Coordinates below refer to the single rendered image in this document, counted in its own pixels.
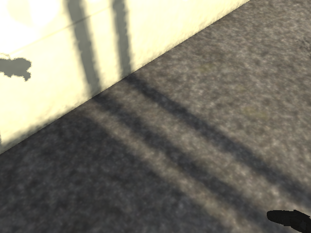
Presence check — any robot right hand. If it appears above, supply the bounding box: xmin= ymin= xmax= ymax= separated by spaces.
xmin=266 ymin=210 xmax=311 ymax=233

